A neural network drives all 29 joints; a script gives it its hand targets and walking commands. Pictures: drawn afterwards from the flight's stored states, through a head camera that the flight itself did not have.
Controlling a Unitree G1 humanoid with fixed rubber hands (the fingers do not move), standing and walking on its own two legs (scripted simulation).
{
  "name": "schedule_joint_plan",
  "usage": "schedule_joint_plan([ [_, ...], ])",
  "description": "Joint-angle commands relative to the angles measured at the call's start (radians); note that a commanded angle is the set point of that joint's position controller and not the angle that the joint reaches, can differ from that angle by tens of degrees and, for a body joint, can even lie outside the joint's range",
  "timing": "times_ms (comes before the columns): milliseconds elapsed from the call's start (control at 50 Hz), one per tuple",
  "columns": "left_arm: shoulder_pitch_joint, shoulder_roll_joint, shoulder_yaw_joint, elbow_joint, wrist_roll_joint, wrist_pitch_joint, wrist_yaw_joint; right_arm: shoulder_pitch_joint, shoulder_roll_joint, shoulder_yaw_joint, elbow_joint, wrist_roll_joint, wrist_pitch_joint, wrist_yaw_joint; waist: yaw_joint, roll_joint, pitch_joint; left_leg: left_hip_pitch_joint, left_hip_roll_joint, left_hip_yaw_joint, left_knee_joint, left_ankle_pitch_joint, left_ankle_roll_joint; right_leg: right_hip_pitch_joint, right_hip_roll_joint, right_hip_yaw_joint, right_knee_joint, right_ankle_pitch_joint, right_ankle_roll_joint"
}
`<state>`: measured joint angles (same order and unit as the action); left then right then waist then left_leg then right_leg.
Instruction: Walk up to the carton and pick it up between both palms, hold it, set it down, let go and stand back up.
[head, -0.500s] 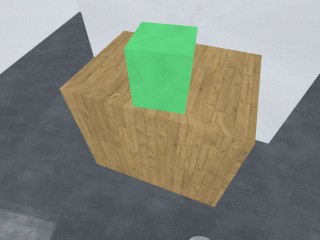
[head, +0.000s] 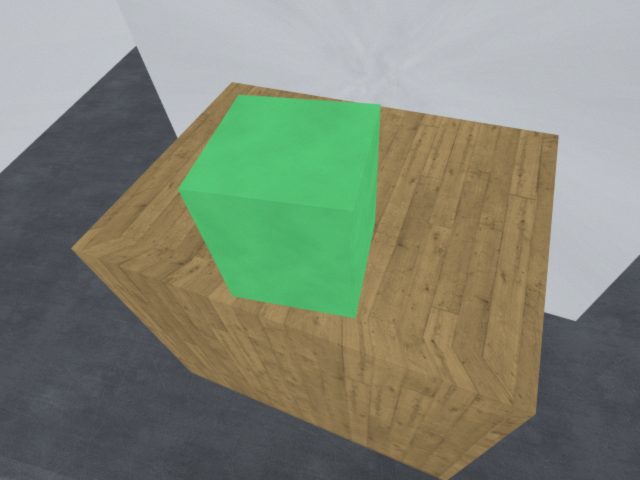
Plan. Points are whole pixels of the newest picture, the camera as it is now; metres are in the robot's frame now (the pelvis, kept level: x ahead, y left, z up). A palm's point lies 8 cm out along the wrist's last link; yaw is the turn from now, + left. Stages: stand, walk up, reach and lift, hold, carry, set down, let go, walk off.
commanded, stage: walk up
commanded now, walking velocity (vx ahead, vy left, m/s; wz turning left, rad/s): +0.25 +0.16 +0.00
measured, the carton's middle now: (298, 210) +0.50 +0.04 +0.03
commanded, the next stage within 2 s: none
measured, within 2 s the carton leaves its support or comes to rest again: neither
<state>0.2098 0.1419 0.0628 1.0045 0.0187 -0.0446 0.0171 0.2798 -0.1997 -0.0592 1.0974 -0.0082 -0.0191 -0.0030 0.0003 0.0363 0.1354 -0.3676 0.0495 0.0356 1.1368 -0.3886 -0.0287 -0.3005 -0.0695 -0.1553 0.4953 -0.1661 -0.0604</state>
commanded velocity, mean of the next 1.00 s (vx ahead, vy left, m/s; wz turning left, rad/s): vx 0.11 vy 0.04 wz -0.01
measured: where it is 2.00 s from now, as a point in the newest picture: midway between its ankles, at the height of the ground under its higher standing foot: outside the picture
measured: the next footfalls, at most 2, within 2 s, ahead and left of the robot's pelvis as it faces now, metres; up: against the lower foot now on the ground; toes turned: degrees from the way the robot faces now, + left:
left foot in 0.38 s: +0.12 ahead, +0.20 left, +0.00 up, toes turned +7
right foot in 0.72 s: +0.09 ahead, -0.02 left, +0.00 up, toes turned -3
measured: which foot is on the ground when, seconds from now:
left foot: up 0.00-0.36, down 0.38-0.98, up 1.00-1.00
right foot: down 0.00-0.38, up 0.40-0.70, down 0.72-0.76, up 0.78-0.96, down 0.98-1.00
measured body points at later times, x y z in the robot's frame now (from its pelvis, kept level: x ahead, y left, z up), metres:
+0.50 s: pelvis +0.07 +0.09 +0.01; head +0.07 +0.13 +0.45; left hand +0.04 +0.30 -0.17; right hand +0.15 -0.13 -0.13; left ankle +0.08 +0.20 -0.74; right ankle +0.07 -0.06 -0.72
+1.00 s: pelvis +0.01 +0.03 -0.01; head +0.00 +0.01 +0.44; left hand +0.04 +0.29 -0.14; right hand -0.01 -0.21 -0.18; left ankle +0.07 +0.19 -0.73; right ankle +0.00 -0.09 -0.74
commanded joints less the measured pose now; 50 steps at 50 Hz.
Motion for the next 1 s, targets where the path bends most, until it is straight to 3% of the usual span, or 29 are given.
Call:
schedule_joint_plan([
  [0, 0.160, 0.095, 0.017, 0.004, 0.005, -0.038, 0.001, 0.106, -0.009, -0.009, -0.026, -0.022, 0.027, 0.000, 0.005, -0.149, -0.148, -0.032, 0.048, -0.053, -0.044, 0.079, -0.016, 0.126, -0.279, 0.209, -0.233, 0.473, -0.025],
  [40, 0.160, 0.121, 0.023, 0.010, 0.007, -0.040, 0.005, 0.091, 0.001, -0.006, -0.037, -0.022, 0.041, 0.007, 0.003, -0.200, -0.165, -0.084, 0.045, -0.036, -0.089, 0.107, -0.019, 0.196, -0.276, 0.199, -0.226, 0.419, -0.053],
  [120, 0.176, 0.147, 0.022, 0.011, 0.002, -0.025, 0.001, -0.039, -0.037, -0.001, -0.105, -0.017, 0.055, 0.023, 0.014, -0.262, -0.052, -0.100, 0.063, -0.030, -0.240, 0.158, -0.027, 0.070, -0.273, 0.208, -0.332, 0.010, -0.051],
  [140, 0.211, 0.135, 0.022, 0.019, 0.004, -0.023, 0.001, -0.070, -0.033, 0.005, -0.112, -0.018, 0.054, 0.028, 0.034, -0.219, -0.063, -0.089, 0.067, -0.016, -0.282, 0.184, -0.025, 0.051, -0.267, 0.210, -0.355, -0.076, -0.056],
  [160, 0.182, 0.175, 0.030, 0.008, 0.008, -0.017, 0.001, -0.065, -0.034, 0.007, -0.126, -0.017, 0.055, 0.034, 0.019, -0.272, -0.070, -0.071, 0.073, -0.010, -0.336, 0.181, -0.027, 0.057, -0.262, 0.180, -0.354, -0.148, -0.059],
  [200, 0.166, 0.174, 0.033, 0.001, 0.011, -0.012, -0.002, -0.065, -0.051, 0.012, -0.118, -0.011, 0.045, 0.033, 0.020, -0.284, -0.073, -0.013, 0.072, 0.010, -0.431, 0.188, -0.033, 0.045, -0.257, 0.174, -0.346, -0.185, -0.056],
  [260, 0.224, 0.188, 0.035, 0.041, 0.022, -0.004, 0.000, -0.088, -0.055, 0.012, -0.135, -0.021, 0.029, 0.018, 0.044, -0.197, -0.085, 0.053, 0.037, 0.035, -0.560, 0.078, -0.023, 0.055, -0.290, 0.213, -0.298, -0.104, -0.073],
  [300, 0.201, 0.198, 0.041, 0.040, 0.021, 0.011, 0.005, -0.009, -0.046, 0.010, -0.094, -0.014, 0.018, 0.004, 0.015, -0.159, -0.117, 0.152, 0.011, 0.078, -0.688, 0.119, -0.015, 0.050, -0.259, 0.199, -0.244, -0.103, -0.057],
  [320, 0.217, 0.152, 0.021, 0.059, 0.017, 0.013, 0.001, 0.027, -0.036, 0.017, -0.076, -0.019, -0.001, -0.011, 0.001, -0.132, -0.110, 0.260, 0.029, 0.037, -0.829, 0.229, -0.012, 0.027, -0.216, 0.161, -0.161, 0.103, -0.018],
  [340, 0.247, 0.104, 0.012, 0.084, -0.012, 0.014, 0.001, 0.030, -0.066, 0.022, -0.097, -0.019, -0.030, -0.023, -0.020, -0.081, -0.149, 0.329, 0.176, -0.058, -0.899, 0.518, -0.012, 0.027, -0.107, 0.089, -0.036, 0.070, 0.033],
  [360, 0.302, 0.018, -0.007, 0.081, -0.038, 0.020, 0.007, 0.012, -0.161, 0.000, -0.110, -0.021, -0.043, -0.022, 0.011, 0.079, -0.172, 0.429, 0.337, -0.177, -0.814, 1.018, 0.021, -0.109, -0.009, 0.008, 0.076, -0.233, 0.094],
  [380, 0.284, 0.002, -0.020, 0.075, -0.036, 0.034, 0.012, 0.029, -0.144, 0.008, -0.082, -0.012, -0.045, -0.022, 0.003, 0.108, -0.180, 0.368, 0.358, -0.192, -0.792, 1.140, 0.111, -0.068, -0.020, 0.047, 0.101, -0.355, 0.093],
  [400, 0.265, 0.021, -0.018, 0.082, -0.028, 0.047, 0.013, 0.023, -0.115, 0.009, -0.072, -0.010, -0.046, -0.021, 0.006, 0.158, -0.192, 0.284, 0.321, -0.140, -0.777, 1.119, 0.161, 0.016, -0.049, 0.074, 0.111, -0.345, 0.085],
  [440, 0.210, 0.043, -0.011, 0.075, -0.023, 0.066, 0.009, -0.001, -0.066, 0.030, -0.064, -0.010, -0.040, -0.026, 0.014, 0.226, -0.127, 0.295, 0.221, -0.074, -0.798, 1.000, 0.144, -0.022, -0.029, 0.084, 0.105, -0.312, 0.073],
  [480, 0.207, 0.055, -0.009, 0.092, -0.012, 0.081, 0.008, 0.016, -0.033, 0.043, -0.069, -0.010, -0.036, -0.036, 0.011, 0.242, -0.136, 0.273, 0.202, -0.070, -0.799, 0.920, 0.140, -0.012, -0.010, 0.077, 0.141, -0.260, 0.081],
  [520, 0.200, 0.046, -0.011, 0.098, -0.002, 0.095, 0.016, 0.029, -0.028, 0.047, -0.067, -0.001, -0.029, -0.037, 0.013, 0.153, -0.141, 0.243, 0.188, -0.093, -0.823, 0.788, 0.153, 0.015, 0.007, 0.099, 0.167, -0.251, 0.082],
  [620, 0.151, 0.053, -0.014, 0.087, 0.001, 0.091, 0.027, -0.031, -0.041, 0.040, -0.102, -0.007, -0.023, -0.043, 0.004, 0.159, -0.136, 0.187, 0.204, -0.120, -0.864, 0.480, 0.188, 0.029, -0.006, 0.124, 0.137, -0.239, 0.079],
  [680, 0.148, 0.050, -0.016, 0.082, -0.001, 0.078, 0.030, -0.057, -0.073, 0.031, -0.112, -0.006, -0.012, -0.038, 0.022, 0.069, -0.099, 0.121, 0.233, -0.164, -0.850, 0.373, 0.181, 0.094, -0.025, 0.149, -0.015, -0.110, 0.072],
  [720, 0.091, 0.177, 0.020, 0.040, 0.009, 0.093, 0.025, 0.089, -0.236, -0.030, -0.113, -0.021, 0.008, -0.064, -0.075, 0.015, -0.104, 0.268, 0.467, -0.439, -0.854, 0.402, 0.273, -0.139, -0.003, 0.120, 0.245, -0.287, 0.103],
  [760, -0.004, 0.141, 0.026, 0.001, 0.019, 0.105, 0.009, 0.153, -0.229, -0.039, -0.094, -0.026, 0.018, -0.077, -0.107, -0.062, -0.101, 0.230, 0.522, -0.445, -0.890, 0.333, 0.335, -0.234, -0.008, 0.173, 0.492, -0.394, 0.119],
  [800, 0.017, 0.055, 0.008, -0.024, 0.012, 0.095, -0.005, 0.068, -0.213, -0.043, -0.112, -0.032, 0.022, -0.069, -0.061, -0.008, -0.118, 0.106, 0.391, -0.307, -0.940, 0.025, 0.284, -0.167, -0.025, 0.216, 0.516, -0.314, 0.111],
  [820, 0.035, 0.060, 0.011, -0.015, 0.018, 0.090, -0.014, 0.043, -0.178, -0.040, -0.104, -0.035, 0.022, -0.058, -0.042, 0.089, -0.139, 0.044, 0.324, -0.256, -0.957, -0.162, 0.227, -0.109, -0.025, 0.199, 0.465, -0.275, 0.109],
  [840, 0.086, -0.010, -0.012, -0.015, -0.004, 0.075, -0.023, -0.041, -0.086, -0.005, -0.090, -0.020, 0.027, -0.051, 0.036, 0.164, -0.127, -0.081, 0.189, -0.121, -0.972, -0.162, 0.167, 0.070, -0.004, 0.190, 0.289, -0.263, 0.091],
  [860, 0.173, 0.009, -0.001, 0.009, -0.006, 0.067, -0.027, -0.074, -0.100, -0.019, -0.093, -0.027, 0.029, -0.038, 0.052, 0.233, -0.157, -0.079, 0.158, -0.086, -0.964, -0.279, 0.137, 0.132, 0.051, 0.082, 0.270, -0.300, 0.095],
  [900, 0.283, 0.055, 0.013, 0.054, -0.011, 0.057, -0.016, -0.108, -0.126, -0.023, -0.090, -0.024, 0.043, -0.029, 0.093, 0.182, -0.172, -0.160, 0.142, -0.048, -0.892, -0.358, 0.121, 0.304, 0.081, 0.004, 0.088, -0.254, 0.082],
  [920, 0.356, 0.071, 0.017, 0.090, -0.005, 0.049, -0.008, -0.111, -0.123, -0.021, -0.078, -0.021, 0.052, -0.032, 0.133, 0.077, -0.137, -0.212, 0.093, -0.007, -0.790, -0.384, 0.097, 0.371, 0.069, 0.025, -0.028, -0.187, 0.080],
  [940, 0.405, 0.111, 0.024, 0.107, 0.005, 0.040, 0.001, -0.074, -0.091, -0.019, -0.071, -0.018, 0.060, -0.028, 0.146, -0.188, -0.078, -0.267, 0.020, 0.091, -0.537, -0.387, 0.078, 0.367, 0.006, 0.106, -0.165, -0.291, 0.097],
  [960, 0.458, 0.225, 0.043, 0.102, 0.018, 0.031, 0.014, -0.092, -0.039, 0.001, -0.102, -0.030, 0.065, -0.022, 0.172, -0.397, 0.011, -0.456, -0.076, 0.073, -0.230, -0.355, 0.018, 0.254, -0.319, 0.600, -0.375, -0.692, 0.089],
  [980, 0.380, 0.266, 0.031, 0.084, 0.018, 0.043, 0.031, -0.092, -0.026, -0.002, -0.132, -0.032, 0.075, -0.006, 0.104, -0.304, 0.162, -0.455, -0.033, -0.087, -0.126, -0.155, -0.006, -0.013, -0.449, 0.813, -0.544, -0.859, 0.073],
])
